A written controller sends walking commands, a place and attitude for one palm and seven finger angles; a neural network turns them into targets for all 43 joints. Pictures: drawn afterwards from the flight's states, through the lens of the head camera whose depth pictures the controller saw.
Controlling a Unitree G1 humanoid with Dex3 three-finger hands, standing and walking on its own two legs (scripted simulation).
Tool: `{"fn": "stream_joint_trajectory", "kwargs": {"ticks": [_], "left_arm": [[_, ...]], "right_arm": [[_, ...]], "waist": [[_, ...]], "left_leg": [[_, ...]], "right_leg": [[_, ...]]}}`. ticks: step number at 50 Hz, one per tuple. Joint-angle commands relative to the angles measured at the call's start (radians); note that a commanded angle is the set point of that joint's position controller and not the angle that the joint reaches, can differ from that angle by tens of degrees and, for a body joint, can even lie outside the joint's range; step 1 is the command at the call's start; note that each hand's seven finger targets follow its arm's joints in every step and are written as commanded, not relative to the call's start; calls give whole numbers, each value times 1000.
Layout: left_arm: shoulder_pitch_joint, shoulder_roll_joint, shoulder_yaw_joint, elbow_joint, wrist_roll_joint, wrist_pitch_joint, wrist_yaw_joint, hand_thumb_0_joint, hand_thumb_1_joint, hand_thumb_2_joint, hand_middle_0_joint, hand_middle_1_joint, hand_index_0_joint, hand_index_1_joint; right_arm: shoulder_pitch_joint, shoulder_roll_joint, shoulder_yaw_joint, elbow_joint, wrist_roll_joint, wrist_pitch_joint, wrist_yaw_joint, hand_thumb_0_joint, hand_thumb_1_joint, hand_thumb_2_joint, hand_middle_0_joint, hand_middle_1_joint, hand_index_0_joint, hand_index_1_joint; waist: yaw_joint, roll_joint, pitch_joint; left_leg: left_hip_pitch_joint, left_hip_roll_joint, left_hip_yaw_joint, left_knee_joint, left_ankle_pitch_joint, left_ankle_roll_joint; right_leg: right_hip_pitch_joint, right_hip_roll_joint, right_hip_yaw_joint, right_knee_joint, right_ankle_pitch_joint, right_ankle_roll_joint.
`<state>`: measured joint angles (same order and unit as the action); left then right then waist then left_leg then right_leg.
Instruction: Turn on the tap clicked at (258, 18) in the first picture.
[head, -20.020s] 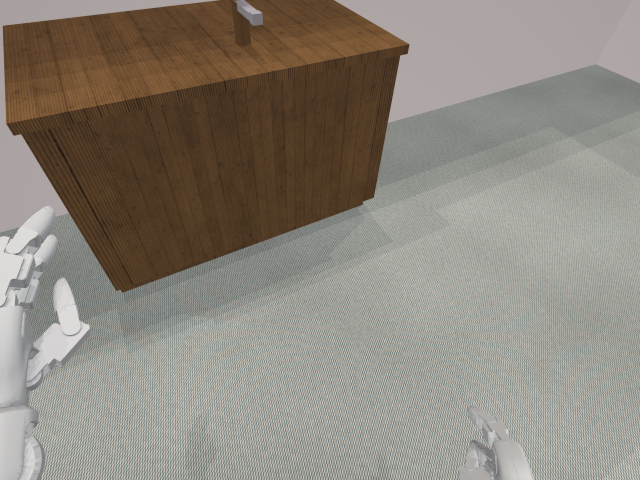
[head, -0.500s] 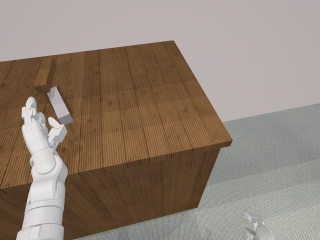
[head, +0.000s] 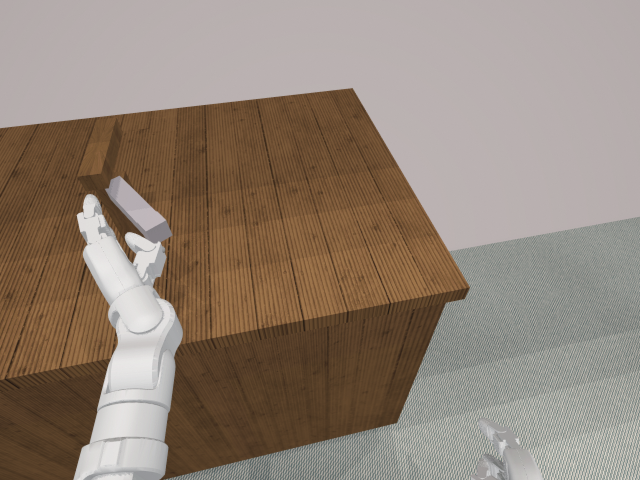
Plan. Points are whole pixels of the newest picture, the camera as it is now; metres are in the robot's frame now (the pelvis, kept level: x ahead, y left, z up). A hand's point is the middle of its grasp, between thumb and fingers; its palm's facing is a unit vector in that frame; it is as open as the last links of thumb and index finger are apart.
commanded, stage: push the lever round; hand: left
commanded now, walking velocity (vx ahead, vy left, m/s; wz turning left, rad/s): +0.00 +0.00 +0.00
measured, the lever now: (155, 228) +0.38 +0.25 +0.12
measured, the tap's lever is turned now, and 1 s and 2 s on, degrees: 32 63 80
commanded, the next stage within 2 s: lift the hand up off the lever in 1.50 s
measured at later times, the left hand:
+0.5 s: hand (188, 234) +0.38 +0.20 +0.12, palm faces +0.75 -0.65 -0.06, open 7.6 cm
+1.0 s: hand (208, 216) +0.42 +0.19 +0.12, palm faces +0.81 -0.58 -0.09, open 7.6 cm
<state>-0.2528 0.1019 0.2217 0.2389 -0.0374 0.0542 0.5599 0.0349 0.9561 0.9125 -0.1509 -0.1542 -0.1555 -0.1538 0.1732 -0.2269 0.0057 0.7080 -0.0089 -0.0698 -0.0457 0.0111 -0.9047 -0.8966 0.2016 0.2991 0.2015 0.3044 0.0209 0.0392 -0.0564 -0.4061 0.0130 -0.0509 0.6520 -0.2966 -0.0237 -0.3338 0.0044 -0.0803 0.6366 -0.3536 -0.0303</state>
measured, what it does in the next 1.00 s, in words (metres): stands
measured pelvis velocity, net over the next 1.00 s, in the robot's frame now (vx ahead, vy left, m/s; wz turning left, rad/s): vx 0.00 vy -0.02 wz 0.01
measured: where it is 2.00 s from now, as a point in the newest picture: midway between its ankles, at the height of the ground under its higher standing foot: outside the picture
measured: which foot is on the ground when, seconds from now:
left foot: down 0.00-1.00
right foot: down 0.00-1.00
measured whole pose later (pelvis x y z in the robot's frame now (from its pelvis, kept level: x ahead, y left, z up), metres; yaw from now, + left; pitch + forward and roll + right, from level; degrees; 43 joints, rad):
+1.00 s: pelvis +0.00 -0.02 +0.00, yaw +1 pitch +7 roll +0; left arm -0.63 0.02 0.29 0.62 0.08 0.08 0.88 0.01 0.96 0.93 -0.15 -0.15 -0.13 -0.14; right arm 0.18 -0.21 -0.03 0.78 -0.06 -0.03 0.01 0.01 -0.91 -0.90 0.20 0.30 0.20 0.30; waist -0.02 0.04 -0.10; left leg -0.51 0.03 -0.07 0.67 -0.29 -0.05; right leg -0.44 0.02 -0.10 0.68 -0.36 -0.06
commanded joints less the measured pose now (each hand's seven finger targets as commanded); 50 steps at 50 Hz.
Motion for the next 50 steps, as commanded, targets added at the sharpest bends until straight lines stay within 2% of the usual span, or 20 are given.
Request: {"fn": "stream_joint_trajectory", "kwargs": {"ticks": [1, 4, 6, 9, 10, 13, 14, 16, 19, 23, 24, 28, 29, 30, 39, 40, 44, 45, 49, 50], "left_arm": [[-395, 92, -51, -223, 38, -61, 30, 0, 900, 900, -150, -150, -150, -150], [-435, 112, -25, -191, 52, -46, 57, 0, 900, 900, -150, -150, -150, -150], [-465, 71, -60, -183, 56, -43, 70, 0, 900, 900, -150, -150, -150, -150], [-465, 128, 10, -151, 65, -38, 97, 0, 900, 900, -150, -150, -150, -150], [-485, 79, -36, -168, 66, -43, 101, 0, 900, 900, -150, -150, -150, -150], [-507, 44, -65, -137, 74, -42, 119, 0, 900, 900, -150, -150, -150, -150], [-511, 83, -17, -121, 76, -43, 129, 0, 900, 900, -150, -150, -150, -150], [-534, 69, -32, -101, 76, -42, 139, 0, 900, 900, -150, -150, -150, -150], [-551, 93, -1, -80, 87, -41, 156, 0, 900, 900, -150, -150, -150, -150], [-617, 45, -44, -47, 94, -46, 178, 0, 900, 900, -150, -150, -150, -150], [-612, 77, -1, -27, 97, -45, 188, 0, 900, 900, -150, -150, -150, -150], [-622, 35, -29, -11, 103, -46, 206, 0, 900, 900, -150, -150, -150, -150], [-619, 73, 13, -6, 108, -45, 214, 0, 900, 900, -150, -150, -150, -150], [-645, 29, -30, -4, 105, -44, 216, 0, 900, 900, -150, -150, -150, -150], [-743, 66, 21, 100, 129, -32, 265, 0, 900, 900, -150, -150, -150, -150], [-786, 20, -24, 92, 133, -36, 268, 0, 900, 900, -150, -150, -150, -150], [-788, 69, 46, 164, 143, -26, 299, 0, 900, 900, -150, -150, -150, -150], [-817, 35, 11, 168, 142, -25, 299, 0, 900, 900, -150, -150, -150, -150], [-816, 86, 71, 204, 154, -25, 307, 0, 900, 900, -150, -150, -150, -150], [-841, 63, 44, 202, 150, -26, 304, 0, 900, 900, -150, -150, -150, -150]], "right_arm": [[-107, -117, -42, -133, -1, -36, -9, 0, -900, -900, 200, 300, 200, 300], [-112, -117, -43, -122, -4, -25, -11, 0, -900, -900, 200, 300, 200, 300], [-116, -111, -43, -124, -8, -22, -8, 0, -900, -900, 200, 300, 200, 300], [-109, -112, -48, -113, -12, -11, -7, 0, -900, -900, 200, 300, 200, 300], [-111, -106, -47, -122, -14, -10, -2, 0, -900, -900, 200, 300, 200, 300], [-111, -103, -48, -117, -16, -11, 6, 0, -900, -900, 200, 300, 200, 300], [-103, -107, -51, -108, -17, -9, 4, 0, -900, -900, 200, 300, 200, 300], [-113, -105, -50, -112, -16, -7, 5, 0, -900, -900, 200, 300, 200, 300], [-109, -105, -55, -100, -20, -5, 4, 0, -900, -900, 200, 300, 200, 300], [-103, -101, -55, -94, -26, -8, 11, 0, -900, -900, 200, 300, 200, 300], [-97, -104, -59, -86, -27, -6, 11, 0, -900, -900, 200, 300, 200, 300], [-91, -100, -63, -92, -33, -7, 20, 0, -900, -900, 200, 300, 200, 300], [-88, -103, -66, -84, -33, -2, 21, 0, -900, -900, 200, 300, 200, 300], [-90, -99, -63, -89, -32, -4, 26, 0, -900, -900, 200, 300, 200, 300], [-80, -101, -69, -61, -38, -1, 32, 0, -900, -900, 200, 300, 200, 300], [-81, -96, -66, -65, -39, -2, 37, 0, -900, -900, 200, 300, 200, 300], [-63, -102, -73, -50, -47, 1, 42, 0, -900, -900, 200, 300, 200, 300], [-67, -98, -70, -55, -46, 2, 45, 0, -900, -900, 200, 300, 200, 300], [-45, -103, -77, -48, -53, 11, 44, 0, -900, -900, 200, 300, 200, 300], [-43, -100, -72, -55, -50, 12, 47, 0, -900, -900, 200, 300, 200, 300]], "waist": [[-28, -23, -240], [-26, -23, -233], [-32, -27, -248], [-18, -22, -275], [-27, -24, -282], [-34, -21, -270], [-28, -47, -263], [-36, -63, -252], [-27, -29, -271], [-47, -41, -278], [-38, -47, -278], [-40, -47, -308], [-32, -35, -314], [-43, -49, -297], [-53, -45, -278], [-65, -36, -284], [-54, -59, -306], [-65, -57, -303], [-55, -68, -338], [-65, -71, -332]], "left_leg": [[157, -20, -1, -66, 210, 28], [149, -22, 1, -71, 197, 29], [152, -24, 5, -67, 200, 29], [146, -23, 8, -63, 222, 27], [152, -25, 11, -57, 234, 28], [143, -24, 14, -51, 218, 29], [134, -22, 6, -59, 212, 28], [120, -24, 15, -56, 193, 32], [120, -25, 16, -58, 190, 30], [116, -27, 23, -43, 183, 35], [113, -26, 17, -51, 187, 32], [110, -27, 31, -33, 218, 33], [112, -24, 24, -38, 225, 29], [106, -26, 26, -37, 220, 31], [69, -26, 26, -34, 160, 31], [80, -25, 27, -30, 168, 32], [55, -26, 28, -22, 167, 32], [53, -26, 30, -20, 164, 32], [46, -28, 36, -11, 191, 34], [41, -29, 36, -12, 188, 35]], "right_leg": [[19, 3, 20, -103, 238, 1], [16, 2, 22, -111, 223, 0], [19, 0, 22, -109, 227, 1], [40, 0, 24, -108, 247, -2], [41, -3, 22, -103, 262, 1], [22, -3, 22, -107, 248, 1], [27, 0, 19, -108, 240, 0], [23, -4, 23, -119, 226, 5], [23, -2, 26, -116, 218, 1], [10, -7, 29, -120, 221, 5], [14, -3, 24, -117, 219, 3], [25, -8, 26, -107, 264, 6], [25, -5, 21, -102, 259, 1], [17, -7, 21, -103, 258, 5], [-22, -6, 25, -114, 188, 5], [-34, -8, 23, -106, 195, 5], [-28, -5, 22, -102, 197, 7], [-37, -9, 22, -99, 195, 9], [-16, -7, 25, -93, 238, 10], [-20, -10, 24, -89, 240, 12]]}}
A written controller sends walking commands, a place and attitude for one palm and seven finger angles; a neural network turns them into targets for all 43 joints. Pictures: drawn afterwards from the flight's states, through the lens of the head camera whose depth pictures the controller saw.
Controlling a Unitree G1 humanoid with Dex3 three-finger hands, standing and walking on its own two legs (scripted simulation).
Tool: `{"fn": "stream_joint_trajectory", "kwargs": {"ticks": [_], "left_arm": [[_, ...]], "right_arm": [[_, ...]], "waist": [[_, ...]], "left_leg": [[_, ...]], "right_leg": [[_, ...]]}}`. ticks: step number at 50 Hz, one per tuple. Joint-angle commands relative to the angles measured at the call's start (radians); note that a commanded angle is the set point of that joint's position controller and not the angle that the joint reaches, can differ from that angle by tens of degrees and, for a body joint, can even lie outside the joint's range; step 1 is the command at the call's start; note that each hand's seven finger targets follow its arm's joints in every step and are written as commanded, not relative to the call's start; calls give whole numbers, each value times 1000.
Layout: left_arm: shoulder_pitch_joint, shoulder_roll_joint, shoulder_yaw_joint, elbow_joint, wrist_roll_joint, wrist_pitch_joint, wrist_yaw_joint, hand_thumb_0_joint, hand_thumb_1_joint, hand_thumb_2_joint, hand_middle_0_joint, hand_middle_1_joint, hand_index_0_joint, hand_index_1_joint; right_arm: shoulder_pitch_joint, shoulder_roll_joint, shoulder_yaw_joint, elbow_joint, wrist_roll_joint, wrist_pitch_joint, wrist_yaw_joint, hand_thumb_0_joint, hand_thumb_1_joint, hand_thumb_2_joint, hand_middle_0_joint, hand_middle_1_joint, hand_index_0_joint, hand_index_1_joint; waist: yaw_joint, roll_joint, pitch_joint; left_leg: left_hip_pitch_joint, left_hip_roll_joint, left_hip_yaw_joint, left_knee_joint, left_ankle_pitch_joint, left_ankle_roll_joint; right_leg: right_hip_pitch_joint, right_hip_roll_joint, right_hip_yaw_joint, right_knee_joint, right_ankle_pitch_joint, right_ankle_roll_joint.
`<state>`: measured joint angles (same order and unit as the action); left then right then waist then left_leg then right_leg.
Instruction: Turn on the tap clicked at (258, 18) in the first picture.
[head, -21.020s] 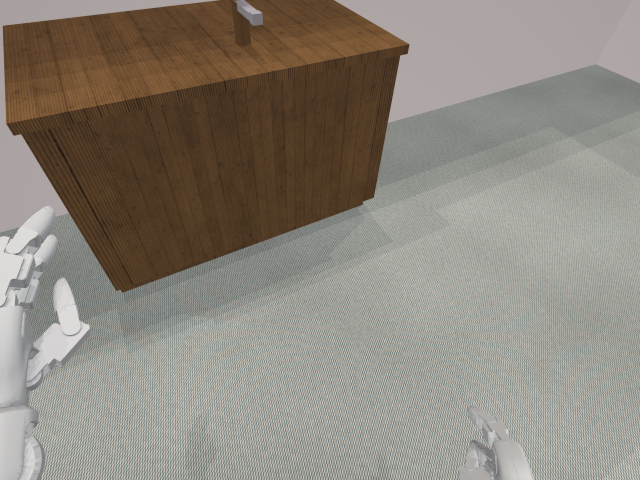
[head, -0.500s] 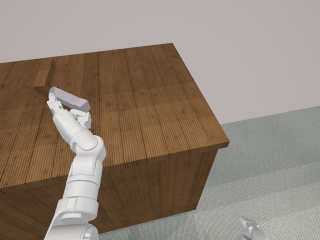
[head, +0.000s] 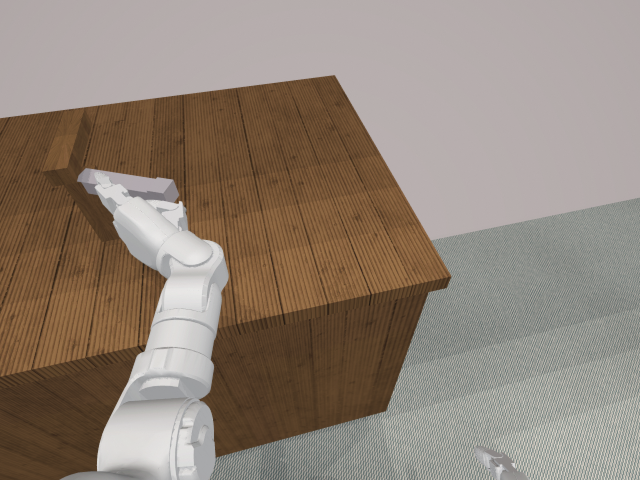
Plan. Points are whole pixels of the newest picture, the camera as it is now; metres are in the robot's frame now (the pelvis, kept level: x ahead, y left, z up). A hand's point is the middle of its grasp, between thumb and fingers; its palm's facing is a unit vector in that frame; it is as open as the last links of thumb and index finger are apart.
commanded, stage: push the lever round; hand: left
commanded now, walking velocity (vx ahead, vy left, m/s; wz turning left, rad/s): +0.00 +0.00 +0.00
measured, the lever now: (163, 193) +0.45 +0.23 +0.13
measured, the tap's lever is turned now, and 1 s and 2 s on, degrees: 63 80 81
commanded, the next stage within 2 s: lift the hand up off the lever in 0.50 s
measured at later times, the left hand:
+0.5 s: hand (188, 198) +0.44 +0.20 +0.12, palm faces +0.80 -0.59 -0.10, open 7.8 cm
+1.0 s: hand (187, 191) +0.44 +0.20 +0.13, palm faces +0.80 -0.60 -0.07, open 7.8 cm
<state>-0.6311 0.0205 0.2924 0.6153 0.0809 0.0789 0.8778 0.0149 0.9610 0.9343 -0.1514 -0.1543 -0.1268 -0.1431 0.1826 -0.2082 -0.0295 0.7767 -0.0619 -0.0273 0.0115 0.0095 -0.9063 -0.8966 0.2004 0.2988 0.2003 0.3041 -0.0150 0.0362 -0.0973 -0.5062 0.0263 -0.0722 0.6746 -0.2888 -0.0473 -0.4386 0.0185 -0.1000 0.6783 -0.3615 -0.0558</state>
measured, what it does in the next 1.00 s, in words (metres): stands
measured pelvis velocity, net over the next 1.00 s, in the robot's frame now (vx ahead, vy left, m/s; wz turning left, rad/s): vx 0.01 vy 0.01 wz -0.02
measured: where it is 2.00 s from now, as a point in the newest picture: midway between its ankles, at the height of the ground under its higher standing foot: outside the picture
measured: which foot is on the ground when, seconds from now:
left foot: down 0.00-1.00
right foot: down 0.00-1.00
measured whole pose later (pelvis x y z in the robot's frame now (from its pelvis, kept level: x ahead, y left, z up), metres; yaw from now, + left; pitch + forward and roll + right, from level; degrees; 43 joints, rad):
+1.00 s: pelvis +0.01 +0.01 +0.00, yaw -1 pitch +8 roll +0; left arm -0.66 0.03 0.35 0.61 0.09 0.11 0.87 0.02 0.90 0.90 -0.15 -0.15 -0.15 -0.15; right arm 0.24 -0.21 -0.05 0.77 -0.08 -0.01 0.04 0.01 -0.91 -0.90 0.20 0.30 0.20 0.30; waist -0.04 0.04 -0.12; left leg -0.50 0.03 -0.05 0.67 -0.31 -0.04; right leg -0.44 0.03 -0.08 0.67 -0.36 -0.05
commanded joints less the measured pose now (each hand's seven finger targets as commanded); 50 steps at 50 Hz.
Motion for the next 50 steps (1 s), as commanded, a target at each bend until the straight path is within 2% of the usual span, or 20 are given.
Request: {"fn": "stream_joint_trajectory", "kwargs": {"ticks": [1, 4, 7, 9, 13, 14, 16, 19, 22, 29, 31, 34, 35, 38, 39, 43, 45, 48, 49, 50], "left_arm": [[-466, 151, -19, -165, 35, -53, -15, 0, 900, 900, -150, -150, -150, -150], [-444, 192, 32, -142, 38, -53, -12, 0, 900, 900, -150, -150, -150, -150], [-434, 145, -9, -165, 35, -58, -17, 0, 900, 900, -150, -150, -150, -150], [-444, 187, 30, -145, 41, -55, -14, 0, 900, 900, -150, -150, -150, -150], [-467, 157, -4, -162, 39, -59, -16, 0, 900, 900, -150, -150, -150, -150], [-452, 193, 34, -138, 42, -56, -13, 0, 900, 900, -150, -150, -150, -150], [-488, 164, 1, -151, 40, -61, -15, 0, 900, 900, -150, -150, -150, -150], [-497, 200, 33, -116, 47, -61, -12, 0, 900, 900, -150, -150, -150, -150], [-520, 160, -1, -113, 49, -68, -9, 0, 900, 900, -150, -150, -150, -150], [-571, 225, 57, -41, 65, -76, 1, 0, 900, 900, -150, -150, -150, -150], [-588, 178, 16, -54, 64, -82, -2, 0, 900, 900, -150, -150, -150, -150], [-533, 215, 64, -79, 65, -82, 4, 0, 900, 900, -150, -150, -150, -150], [-553, 179, 26, -109, 62, -84, 0, 0, 900, 900, -150, -150, -150, -150], [-536, 183, 30, -139, 57, -73, 0, 0, 900, 900, -150, -150, -150, -150], [-501, 220, 68, -130, 58, -66, 0, 0, 900, 900, -150, -150, -150, -150], [-521, 166, 9, -190, 55, -52, -3, 0, 900, 900, -150, -150, -150, -150], [-500, 179, 22, -236, 56, -49, -1, 0, 900, 900, -150, -150, -150, -150], [-450, 160, 8, -231, 45, -21, -7, 0, 900, 900, -150, -150, -150, -150], [-433, 198, 43, -217, 44, -12, -8, 0, 900, 900, -150, -150, -150, -150], [-460, 164, 8, -234, 39, -7, -13, 0, 900, 900, -150, -150, -150, -150]], "right_arm": [[-47, -119, -39, -123, 3, -28, -10, 0, -900, -900, 200, 300, 200, 300], [-33, -126, -43, -120, -1, -22, -11, 0, -900, -900, 200, 300, 200, 300], [-28, -119, -43, -135, -2, -21, -3, 0, -900, -900, 200, 300, 200, 300], [-21, -127, -46, -123, -1, -18, -5, 0, -900, -900, 200, 300, 200, 300], [-20, -122, -44, -131, 0, -22, -1, 0, -900, -900, 200, 300, 200, 300], [-16, -128, -48, -119, 0, -19, -5, 0, -900, -900, 200, 300, 200, 300], [-17, -123, -44, -124, 0, -21, -3, 0, -900, -900, 200, 300, 200, 300], [-10, -129, -48, -112, -2, -19, -6, 0, -900, -900, 200, 300, 200, 300], [0, -123, -47, -116, -6, -24, 0, 0, -900, -900, 200, 300, 200, 300], [19, -130, -49, -99, -12, -17, -1, 0, -900, -900, 200, 300, 200, 300], [25, -126, -49, -107, -13, -19, 6, 0, -900, -900, 200, 300, 200, 300], [33, -130, -57, -110, -17, -15, 11, 0, -900, -900, 200, 300, 200, 300], [30, -126, -53, -121, -14, -16, 15, 0, -900, -900, 200, 300, 200, 300], [29, -126, -53, -126, -14, -16, 18, 0, -900, -900, 200, 300, 200, 300], [25, -130, -58, -120, -14, -14, 15, 0, -900, -900, 200, 300, 200, 300], [9, -122, -52, -128, -11, -22, 19, 0, -900, -900, 200, 300, 200, 300], [2, -122, -54, -130, -9, -24, 19, 0, -900, -900, 200, 300, 200, 300], [-5, -121, -52, -132, -8, -26, 18, 0, -900, -900, 200, 300, 200, 300], [-12, -127, -53, -125, -7, -22, 12, 0, -900, -900, 200, 300, 200, 300], [-19, -122, -47, -130, -2, -23, 12, 0, -900, -900, 200, 300, 200, 300]], "waist": [[-31, -70, -297], [-21, -80, -306], [-26, -82, -322], [-24, -86, -303], [-33, -86, -301], [-28, -81, -282], [-39, -75, -289], [-39, -74, -281], [-46, -51, -308], [-50, -61, -305], [-60, -51, -328], [-36, -45, -375], [-44, -39, -376], [-39, -55, -367], [-27, -64, -357], [-34, -43, -342], [-21, -19, -361], [-19, -61, -334], [-15, -58, -310], [-21, -57, -299]], "left_leg": [[139, -40, 59, -31, 182, 59], [131, -41, 60, -28, 198, 61], [139, -42, 69, -17, 232, 62], [128, -40, 62, -23, 214, 61], [126, -43, 69, -20, 209, 64], [121, -40, 64, -26, 202, 63], [128, -42, 69, -23, 193, 65], [118, -41, 64, -29, 176, 64], [136, -41, 70, -20, 195, 63], [105, -40, 60, -19, 170, 63], [125, -38, 65, -11, 197, 64], [140, -37, 64, -6, 244, 60], [147, -36, 66, -6, 253, 60], [145, -36, 72, -7, 264, 61], [138, -34, 65, -15, 257, 59], [160, -32, 72, -23, 259, 58], [183, -30, 68, -28, 280, 55], [170, -33, 75, -32, 280, 56], [165, -33, 72, -42, 266, 57], [171, -32, 76, -49, 264, 56]], "right_leg": [[89, -25, 48, -131, 255, 39], [103, -24, 48, -128, 289, 40], [117, -26, 46, -117, 348, 45], [104, -23, 44, -122, 316, 43], [106, -25, 48, -125, 323, 47], [97, -21, 44, -127, 301, 42], [91, -24, 48, -130, 293, 45], [79, -19, 45, -132, 261, 42], [71, -18, 44, -122, 279, 41], [54, -14, 43, -116, 247, 41], [52, -14, 41, -106, 275, 41], [85, -9, 36, -94, 323, 38], [85, -10, 36, -91, 334, 39], [106, -10, 35, -97, 360, 41], [113, -7, 32, -100, 344, 38], [111, -7, 31, -109, 338, 37], [120, -5, 27, -105, 342, 31], [141, -8, 28, -117, 365, 36], [140, -8, 27, -127, 346, 35], [138, -12, 27, -130, 344, 36]]}}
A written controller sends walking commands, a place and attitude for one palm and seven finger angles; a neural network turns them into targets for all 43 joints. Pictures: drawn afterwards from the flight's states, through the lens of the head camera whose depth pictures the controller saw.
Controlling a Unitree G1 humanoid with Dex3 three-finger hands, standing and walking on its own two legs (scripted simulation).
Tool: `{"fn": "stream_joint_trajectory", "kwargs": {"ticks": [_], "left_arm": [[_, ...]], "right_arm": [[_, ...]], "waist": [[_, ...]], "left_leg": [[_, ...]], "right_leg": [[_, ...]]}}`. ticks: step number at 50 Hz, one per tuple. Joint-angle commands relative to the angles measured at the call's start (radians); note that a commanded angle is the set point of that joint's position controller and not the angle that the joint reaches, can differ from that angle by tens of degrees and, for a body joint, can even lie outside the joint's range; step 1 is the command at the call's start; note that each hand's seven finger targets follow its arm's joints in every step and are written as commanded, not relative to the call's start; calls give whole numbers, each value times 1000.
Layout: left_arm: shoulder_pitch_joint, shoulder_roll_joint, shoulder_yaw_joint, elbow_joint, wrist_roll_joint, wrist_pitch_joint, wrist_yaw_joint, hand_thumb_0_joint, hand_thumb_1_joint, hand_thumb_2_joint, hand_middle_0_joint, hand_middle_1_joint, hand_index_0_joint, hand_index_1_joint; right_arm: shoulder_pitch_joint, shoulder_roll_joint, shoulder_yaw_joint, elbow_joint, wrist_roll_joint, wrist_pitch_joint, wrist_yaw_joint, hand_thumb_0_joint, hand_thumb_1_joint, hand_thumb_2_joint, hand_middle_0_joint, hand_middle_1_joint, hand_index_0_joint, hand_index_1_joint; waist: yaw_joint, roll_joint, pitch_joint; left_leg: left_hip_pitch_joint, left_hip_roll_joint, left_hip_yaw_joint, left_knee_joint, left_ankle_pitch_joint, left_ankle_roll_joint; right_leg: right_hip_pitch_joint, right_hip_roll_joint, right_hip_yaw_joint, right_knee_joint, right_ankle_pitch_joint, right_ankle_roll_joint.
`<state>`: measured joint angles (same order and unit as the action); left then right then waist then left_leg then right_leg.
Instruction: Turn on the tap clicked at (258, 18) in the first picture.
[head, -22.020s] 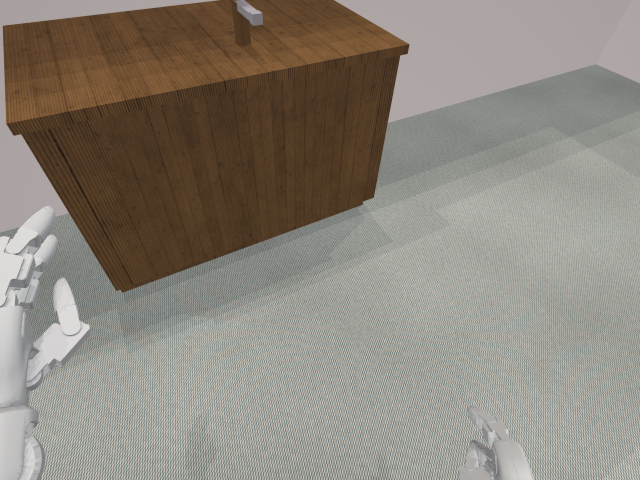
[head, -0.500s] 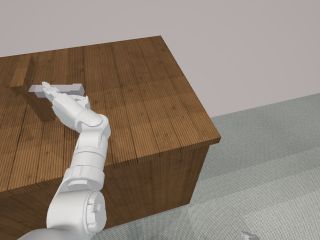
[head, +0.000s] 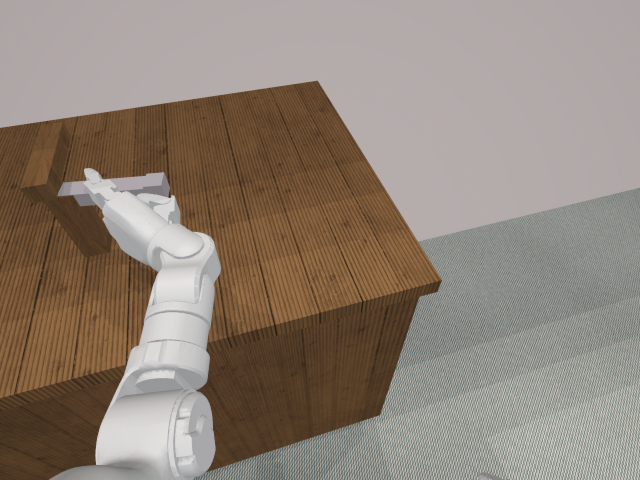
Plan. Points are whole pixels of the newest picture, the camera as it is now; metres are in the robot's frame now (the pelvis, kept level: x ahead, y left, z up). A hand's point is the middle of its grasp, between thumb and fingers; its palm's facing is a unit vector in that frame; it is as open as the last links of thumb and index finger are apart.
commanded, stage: lift the hand up off the lever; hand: left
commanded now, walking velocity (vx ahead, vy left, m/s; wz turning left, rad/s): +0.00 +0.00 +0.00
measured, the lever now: (156, 187) +0.47 +0.24 +0.12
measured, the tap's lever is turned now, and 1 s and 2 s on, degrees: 80 81 81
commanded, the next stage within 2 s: draw the hand back beside the body in 2.00 s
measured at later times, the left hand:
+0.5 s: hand (166, 202) +0.42 +0.20 +0.15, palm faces +0.81 -0.58 -0.07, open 7.8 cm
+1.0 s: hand (165, 189) +0.42 +0.20 +0.17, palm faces +0.80 -0.59 -0.06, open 7.8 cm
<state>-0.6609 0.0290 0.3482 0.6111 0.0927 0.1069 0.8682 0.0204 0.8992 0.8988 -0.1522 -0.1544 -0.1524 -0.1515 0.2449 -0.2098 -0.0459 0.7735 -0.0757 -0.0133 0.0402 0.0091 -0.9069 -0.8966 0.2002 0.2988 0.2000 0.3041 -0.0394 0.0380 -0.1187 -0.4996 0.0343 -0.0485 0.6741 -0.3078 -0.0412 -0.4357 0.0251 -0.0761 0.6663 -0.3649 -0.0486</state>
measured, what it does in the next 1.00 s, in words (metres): stands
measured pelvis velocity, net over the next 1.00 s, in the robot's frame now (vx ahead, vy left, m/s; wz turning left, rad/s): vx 0.00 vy -0.01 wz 0.01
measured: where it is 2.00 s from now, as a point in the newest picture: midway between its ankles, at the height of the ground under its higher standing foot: outside the picture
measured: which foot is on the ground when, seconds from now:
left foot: down 0.00-1.00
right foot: down 0.00-1.00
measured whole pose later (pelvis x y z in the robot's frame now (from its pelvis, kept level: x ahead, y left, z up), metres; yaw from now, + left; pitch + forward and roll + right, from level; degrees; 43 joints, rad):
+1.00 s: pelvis +0.00 -0.01 +0.01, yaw +0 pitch +4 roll +0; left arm -0.67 0.03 0.32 0.50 0.05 0.27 0.83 0.02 0.89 0.89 -0.14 -0.15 -0.16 -0.15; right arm 0.18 -0.21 -0.03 0.79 -0.05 -0.04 0.00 0.01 -0.91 -0.90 0.20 0.30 0.20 0.30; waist -0.01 0.04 -0.10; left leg -0.39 0.03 -0.05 0.57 -0.26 -0.05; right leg -0.33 0.03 -0.08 0.59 -0.33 -0.06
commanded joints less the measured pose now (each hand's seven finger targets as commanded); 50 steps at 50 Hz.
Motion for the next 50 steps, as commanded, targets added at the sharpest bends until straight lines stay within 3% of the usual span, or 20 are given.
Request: {"fn": "stream_joint_trajectory", "kwargs": {"ticks": [1, 8, 9, 12, 14, 17, 19, 20, 23, 24, 27, 29, 30, 32, 34, 38, 39, 41, 45, 50], "left_arm": [[-438, 156, -49, -245, 25, -33, -5, 0, 900, 900, -150, -150, -150, -150], [-473, 116, -97, -246, 28, -10, -7, 0, 900, 900, -150, -150, -150, -150], [-476, 164, -53, -247, 31, -9, -6, 0, 900, 900, -150, -150, -150, -150], [-467, 115, -97, -306, 30, -6, -8, 0, 900, 900, -150, -150, -150, -150], [-425, 165, -48, -288, 33, 6, -8, 0, 900, 900, -150, -150, -150, -150], [-468, 120, -98, -328, 30, 11, -11, 0, 900, 900, -150, -150, -150, -150], [-456, 153, -71, -332, 29, 17, -13, 0, 900, 900, -150, -150, -150, -150], [-476, 116, -108, -336, 27, 20, -14, 0, 900, 900, -150, -150, -150, -150], [-491, 105, -119, -330, 25, 31, -12, 0, 900, 900, -150, -150, -150, -150], [-473, 147, -80, -321, 25, 36, -13, 0, 900, 900, -150, -150, -150, -150], [-506, 116, -109, -323, 25, 45, -10, 0, 900, 900, -150, -150, -150, -150], [-478, 171, -55, -304, 24, 52, -9, 0, 900, 900, -150, -150, -150, -150], [-488, 127, -94, -320, 20, 54, -13, 0, 900, 900, -150, -150, -150, -150], [-498, 121, -103, -317, 22, 60, -13, 0, 900, 900, -150, -150, -150, -150], [-496, 172, -56, -290, 21, 66, -13, 0, 900, 900, -150, -150, -150, -150], [-526, 160, -72, -320, 20, 65, -13, 0, 900, 900, -150, -150, -150, -150], [-511, 184, -52, -327, 25, 65, -15, 0, 900, 900, -150, -150, -150, -150], [-488, 151, -79, -359, 21, 62, -18, 0, 900, 900, -150, -150, -150, -150], [-474, 160, -68, -324, 0, 89, -29, 0, 900, 900, -150, -150, -150, -150], [-444, 191, -42, -353, -12, 106, -38, 0, 900, 900, -150, -150, -150, -150]], "right_arm": [[-86, -119, -31, -127, 12, -39, -18, 0, -900, -900, 200, 300, 200, 300], [-109, -111, -25, -117, 14, -50, -23, 0, -900, -900, 200, 300, 200, 300], [-106, -117, -28, -112, 13, -47, -28, 0, -900, -900, 200, 300, 200, 300], [-116, -106, -27, -128, 12, -49, -24, 0, -900, -900, 200, 300, 200, 300], [-112, -112, -30, -122, 11, -44, -27, 0, -900, -900, 200, 300, 200, 300], [-129, -104, -25, -129, 15, -46, -25, 0, -900, -900, 200, 300, 200, 300], [-135, -110, -26, -124, 15, -47, -30, 0, -900, -900, 200, 300, 200, 300], [-142, -104, -22, -127, 17, -50, -28, 0, -900, -900, 200, 300, 200, 300], [-144, -103, -20, -123, 17, -56, -30, 0, -900, -900, 200, 300, 200, 300], [-146, -108, -24, -117, 17, -53, -34, 0, -900, -900, 200, 300, 200, 300], [-149, -102, -19, -117, 17, -58, -32, 0, -900, -900, 200, 300, 200, 300], [-145, -109, -22, -112, 16, -54, -37, 0, -900, -900, 200, 300, 200, 300], [-154, -104, -18, -121, 18, -57, -35, 0, -900, -900, 200, 300, 200, 300], [-155, -102, -18, -119, 18, -60, -34, 0, -900, -900, 200, 300, 200, 300], [-149, -109, -19, -110, 19, -59, -39, 0, -900, -900, 200, 300, 200, 300], [-154, -105, -17, -118, 19, -65, -40, 0, -900, -900, 200, 300, 200, 300], [-153, -107, -21, -114, 18, -64, -41, 0, -900, -900, 200, 300, 200, 300], [-152, -103, -21, -126, 19, -68, -37, 0, -900, -900, 200, 300, 200, 300], [-160, -108, -16, -121, 28, -67, -42, 0, -900, -900, 200, 300, 200, 300], [-175, -107, -14, -130, 33, -63, -51, 0, -900, -900, 200, 300, 200, 300]], "waist": [[3, -61, -283], [-3, -55, -258], [5, -49, -270], [12, -30, -325], [22, -46, -315], [10, -37, -300], [18, -34, -297], [10, -41, -281], [7, -53, -279], [19, -35, -277], [12, -40, -288], [26, -61, -295], [21, -56, -291], [17, -51, -280], [24, -71, -265], [20, -60, -288], [32, -33, -299], [32, -54, -320], [28, -88, -260], [47, -86, -264]], "left_leg": [[173, -40, 53, -50, 283, 51], [191, -43, 48, -62, 260, 48], [198, -41, 41, -70, 262, 46], [228, -43, 51, -56, 325, 44], [220, -42, 47, -61, 330, 44], [232, -40, 49, -60, 323, 44], [232, -40, 42, -70, 311, 42], [235, -39, 43, -72, 307, 43], [237, -42, 47, -75, 297, 45], [234, -41, 40, -83, 293, 41], [243, -42, 46, -83, 296, 43], [233, -43, 43, -88, 299, 43], [233, -45, 47, -89, 299, 45], [232, -44, 52, -86, 292, 46], [219, -46, 47, -98, 270, 47], [227, -47, 59, -93, 278, 50], [237, -46, 52, -96, 290, 47], [247, -45, 57, -92, 317, 48], [228, -47, 57, -110, 279, 50], [236, -50, 63, -127, 289, 52]], "right_leg": [[137, -18, 6, -123, 346, 28], [115, -18, 5, -138, 303, 26], [124, -16, 3, -137, 298, 24], [155, -20, 5, -121, 372, 23], [163, -18, 1, -123, 380, 23], [153, -22, 5, -130, 373, 24], [152, -19, 3, -136, 348, 21], [143, -21, 2, -138, 341, 23], [146, -22, 5, -148, 337, 24], [148, -19, 4, -147, 322, 20], [150, -22, 6, -149, 328, 23], [170, -21, 5, -149, 336, 24], [169, -24, 8, -150, 344, 26], [163, -25, 9, -155, 341, 27], [165, -22, 8, -164, 313, 28], [181, -29, 18, -166, 343, 32], [184, -24, 15, -160, 341, 26], [204, -26, 13, -153, 380, 29], [198, -30, 15, -178, 351, 35], [237, -34, 19, -190, 372, 36]]}}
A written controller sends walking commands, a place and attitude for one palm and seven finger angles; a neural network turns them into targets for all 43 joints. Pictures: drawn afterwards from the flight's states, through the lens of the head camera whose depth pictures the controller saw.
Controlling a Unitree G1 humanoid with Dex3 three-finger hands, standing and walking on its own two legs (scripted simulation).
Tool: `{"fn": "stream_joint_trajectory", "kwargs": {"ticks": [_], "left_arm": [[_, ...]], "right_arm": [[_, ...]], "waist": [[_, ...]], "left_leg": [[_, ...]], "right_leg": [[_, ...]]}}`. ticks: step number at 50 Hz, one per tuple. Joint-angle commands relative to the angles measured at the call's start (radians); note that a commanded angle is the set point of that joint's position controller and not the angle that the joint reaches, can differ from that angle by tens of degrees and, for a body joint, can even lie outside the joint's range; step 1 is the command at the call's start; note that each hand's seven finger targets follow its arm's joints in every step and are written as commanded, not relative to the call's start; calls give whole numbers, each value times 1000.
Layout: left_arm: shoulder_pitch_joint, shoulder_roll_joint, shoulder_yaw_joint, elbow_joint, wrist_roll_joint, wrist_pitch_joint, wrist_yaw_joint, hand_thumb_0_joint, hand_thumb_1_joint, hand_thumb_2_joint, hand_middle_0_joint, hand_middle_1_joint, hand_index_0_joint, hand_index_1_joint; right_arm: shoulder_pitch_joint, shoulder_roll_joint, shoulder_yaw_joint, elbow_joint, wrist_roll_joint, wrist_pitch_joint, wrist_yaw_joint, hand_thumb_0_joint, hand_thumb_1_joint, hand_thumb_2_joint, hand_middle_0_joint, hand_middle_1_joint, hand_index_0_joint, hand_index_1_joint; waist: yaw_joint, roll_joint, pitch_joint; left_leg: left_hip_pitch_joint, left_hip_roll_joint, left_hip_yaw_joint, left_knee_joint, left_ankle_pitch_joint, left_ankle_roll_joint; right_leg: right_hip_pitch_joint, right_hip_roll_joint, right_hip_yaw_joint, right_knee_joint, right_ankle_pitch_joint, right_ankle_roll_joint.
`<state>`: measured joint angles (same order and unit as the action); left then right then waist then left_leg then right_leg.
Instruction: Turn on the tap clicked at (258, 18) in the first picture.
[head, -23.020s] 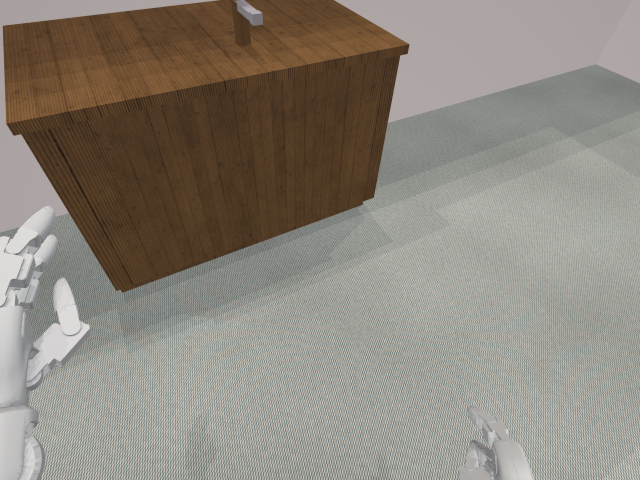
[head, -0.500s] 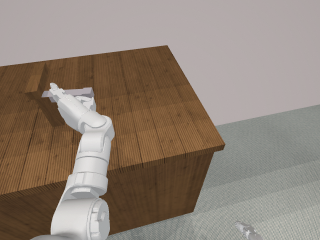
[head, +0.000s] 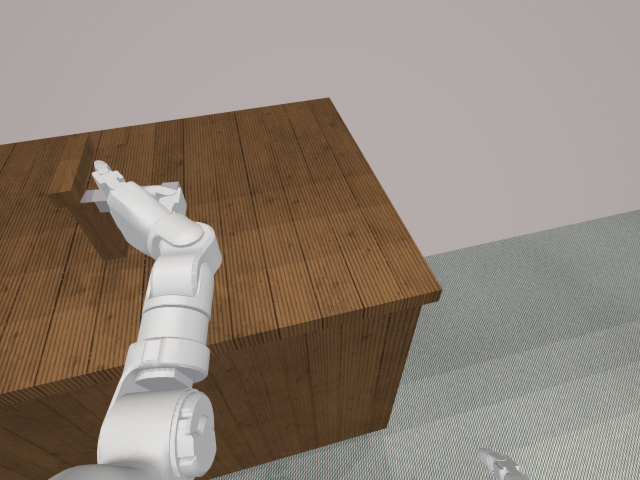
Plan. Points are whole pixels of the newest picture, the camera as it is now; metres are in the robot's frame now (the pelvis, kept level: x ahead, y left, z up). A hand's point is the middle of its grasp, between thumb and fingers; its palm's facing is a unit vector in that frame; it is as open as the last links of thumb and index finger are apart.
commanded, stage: lift the hand up off the lever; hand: left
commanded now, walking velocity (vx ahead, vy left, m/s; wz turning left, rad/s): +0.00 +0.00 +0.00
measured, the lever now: (171, 195) +0.48 +0.24 +0.12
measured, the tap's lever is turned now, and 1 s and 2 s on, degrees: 81 81 81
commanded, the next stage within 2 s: draw the hand back beside the body in 1.00 s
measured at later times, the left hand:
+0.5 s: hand (163, 191) +0.40 +0.21 +0.19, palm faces +0.78 -0.63 -0.03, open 7.8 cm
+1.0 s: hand (156, 188) +0.40 +0.21 +0.19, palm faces +0.77 -0.64 -0.01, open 7.8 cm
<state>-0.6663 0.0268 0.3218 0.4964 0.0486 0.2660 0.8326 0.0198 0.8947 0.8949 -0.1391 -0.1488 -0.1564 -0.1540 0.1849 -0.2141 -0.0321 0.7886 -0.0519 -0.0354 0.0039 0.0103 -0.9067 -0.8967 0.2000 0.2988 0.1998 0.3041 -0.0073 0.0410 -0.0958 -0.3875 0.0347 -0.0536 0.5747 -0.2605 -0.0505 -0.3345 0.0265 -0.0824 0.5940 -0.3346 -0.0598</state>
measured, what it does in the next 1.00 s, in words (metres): stands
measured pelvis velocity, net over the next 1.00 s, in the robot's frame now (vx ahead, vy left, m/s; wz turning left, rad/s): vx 0.00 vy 0.01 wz -0.01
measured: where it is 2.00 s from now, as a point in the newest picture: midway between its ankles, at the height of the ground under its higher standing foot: outside the picture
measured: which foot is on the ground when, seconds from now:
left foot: down 0.00-1.00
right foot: down 0.00-1.00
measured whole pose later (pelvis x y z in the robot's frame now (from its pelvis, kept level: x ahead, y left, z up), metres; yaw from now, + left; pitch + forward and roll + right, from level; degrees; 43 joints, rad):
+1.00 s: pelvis +0.00 +0.01 +0.01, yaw -1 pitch +0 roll +0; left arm -0.58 0.02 0.27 0.30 -0.01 0.40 0.78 0.02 0.90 0.90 -0.15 -0.15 -0.16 -0.15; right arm 0.12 -0.21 -0.01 0.79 -0.02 -0.01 -0.01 0.01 -0.91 -0.90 0.20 0.30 0.20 0.30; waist 0.04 0.04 -0.06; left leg -0.24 0.03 -0.03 0.47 -0.22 -0.04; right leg -0.19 0.02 -0.06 0.48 -0.29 -0.05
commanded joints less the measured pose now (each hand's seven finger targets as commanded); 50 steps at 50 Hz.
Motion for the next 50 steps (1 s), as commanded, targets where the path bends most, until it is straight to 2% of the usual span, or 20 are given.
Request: {"fn": "stream_joint_trajectory", "kwargs": {"ticks": [1, 3, 4, 6, 9, 10, 15, 19, 20, 26, 29, 33, 34, 37, 39, 42, 44, 46, 49, 50], "left_arm": [[-431, 183, -26, -265, 34, -52, -5, 0, 900, 900, -150, -150, -150, -150], [-408, 142, -66, -303, 34, -44, -11, 0, 900, 900, -150, -150, -150, -150], [-364, 181, -26, -299, 30, -41, -14, 0, 900, 900, -150, -150, -150, -150], [-337, 158, -47, -315, 11, -31, -25, 0, 900, 900, -150, -150, -150, -150], [-366, 166, -54, -320, 2, -11, -37, 0, 900, 900, -150, -150, -150, -150], [-393, 130, -92, -334, 1, -8, -40, 0, 900, 900, -150, -150, -150, -150], [-428, 121, -106, -364, 10, -6, -29, 0, 900, 900, -150, -150, -150, -150], [-398, 176, -48, -336, 6, 8, -27, 0, 900, 900, -150, -150, -150, -150], [-396, 145, -73, -359, 3, 9, -30, 0, 900, 900, -150, -150, -150, -150], [-426, 120, -99, -326, -6, 41, -36, 0, 900, 900, -150, -150, -150, -150], [-443, 165, -61, -326, -3, 38, -30, 0, 900, 900, -150, -150, -150, -150], [-482, 136, -90, -340, 6, 40, -25, 0, 900, 900, -150, -150, -150, -150], [-443, 183, -46, -341, 3, 36, -27, 0, 900, 900, -150, -150, -150, -150], [-437, 126, -96, -355, -1, 47, -34, 0, 900, 900, -150, -150, -150, -150], [-396, 177, -52, -368, -13, 52, -42, 0, 900, 900, -150, -150, -150, -150], [-393, 124, -100, -391, -21, 67, -50, 0, 900, 900, -150, -150, -150, -150], [-364, 171, -56, -391, -28, 69, -52, 0, 900, 900, -150, -150, -150, -150], [-369, 137, -87, -430, -30, 67, -53, 0, 900, 900, -150, -150, -150, -150], [-355, 172, -64, -445, -23, 67, -53, 0, 900, 900, -150, -150, -150, -150], [-374, 135, -98, -454, -21, 67, -54, 0, 900, 900, -150, -150, -150, -150]], "right_arm": [[-120, -101, -28, -151, 9, -42, -13, 0, -900, -900, 200, 300, 200, 300], [-126, -97, -28, -157, 9, -44, -9, 0, -900, -900, 200, 300, 200, 300], [-123, -103, -33, -155, 11, -40, -12, 0, -900, -900, 200, 300, 200, 300], [-141, -99, -26, -163, 18, -39, -14, 0, -900, -900, 200, 300, 200, 300], [-163, -102, -23, -151, 25, -40, -24, 0, -900, -900, 200, 300, 200, 300], [-177, -98, -17, -153, 26, -45, -24, 0, -900, -900, 200, 300, 200, 300], [-193, -88, -16, -143, 24, -53, -23, 0, -900, -900, 200, 300, 200, 300], [-193, -91, -18, -139, 25, -42, -27, 0, -900, -900, 200, 300, 200, 300], [-202, -87, -14, -150, 25, -39, -25, 0, -900, -900, 200, 300, 200, 300], [-226, -85, -5, -145, 32, -34, -24, 0, -900, -900, 200, 300, 200, 300], [-224, -87, -8, -139, 30, -35, -27, 0, -900, -900, 200, 300, 200, 300], [-220, -83, -6, -140, 26, -38, -22, 0, -900, -900, 200, 300, 200, 300], [-216, -87, -13, -140, 27, -34, -25, 0, -900, -900, 200, 300, 200, 300], [-216, -84, -8, -146, 27, -35, -19, 0, -900, -900, 200, 300, 200, 300], [-216, -93, -14, -148, 31, -28, -23, 0, -900, -900, 200, 300, 200, 300], [-229, -89, -9, -153, 36, -29, -20, 0, -900, -900, 200, 300, 200, 300], [-225, -94, -12, -150, 37, -27, -24, 0, -900, -900, 200, 300, 200, 300], [-239, -88, -8, -157, 38, -29, -22, 0, -900, -900, 200, 300, 200, 300], [-245, -91, -11, -152, 39, -26, -21, 0, -900, -900, 200, 300, 200, 300], [-249, -86, -6, -153, 38, -29, -19, 0, -900, -900, 200, 300, 200, 300]], "waist": [[18, -69, -303], [16, -63, -304], [26, -60, -302], [24, -96, -272], [18, -96, -221], [11, -83, -205], [20, -38, -237], [37, -75, -258], [38, -71, -270], [30, -79, -208], [38, -71, -224], [34, -58, -250], [46, -55, -264], [38, -59, -263], [50, -63, -272], [41, -73, -244], [53, -81, -243], [51, -76, -241], [59, -46, -237], [53, -48, -230]], "left_leg": [[135, -50, 73, -25, 256, 60], [152, -49, 76, -22, 280, 59], [161, -49, 71, -27, 290, 59], [152, -48, 74, -36, 272, 60], [162, -48, 67, -58, 235, 60], [170, -48, 70, -61, 225, 61], [207, -48, 63, -71, 237, 53], [206, -47, 60, -82, 252, 51], [212, -48, 65, -83, 269, 51], [209, -45, 63, -98, 232, 52], [216, -46, 59, -106, 220, 51], [227, -44, 66, -98, 251, 51], [234, -42, 60, -103, 262, 49], [243, -41, 67, -97, 294, 50], [248, -41, 62, -104, 309, 48], [250, -40, 70, -105, 309, 51], [256, -39, 64, -115, 316, 49], [258, -41, 72, -112, 317, 51], [266, -38, 67, -116, 325, 47], [269, -38, 70, -114, 324, 48]], "right_leg": [[144, -37, 29, -114, 366, 47], [153, -38, 24, -111, 402, 47], [161, -34, 20, -113, 403, 44], [167, -40, 23, -128, 398, 50], [144, -36, 24, -158, 320, 46], [127, -38, 26, -165, 299, 46], [121, -33, 22, -159, 274, 36], [159, -32, 21, -160, 295, 36], [173, -36, 22, -156, 321, 36], [144, -34, 22, -183, 265, 37], [145, -30, 22, -187, 242, 36], [158, -33, 25, -179, 282, 35], [169, -28, 20, -175, 281, 33], [180, -31, 20, -170, 328, 33], [200, -28, 16, -171, 337, 32], [196, -31, 16, -180, 347, 35], [208, -29, 15, -184, 351, 35], [212, -33, 19, -187, 361, 37], [212, -31, 18, -188, 351, 32], [205, -33, 19, -189, 355, 33]]}}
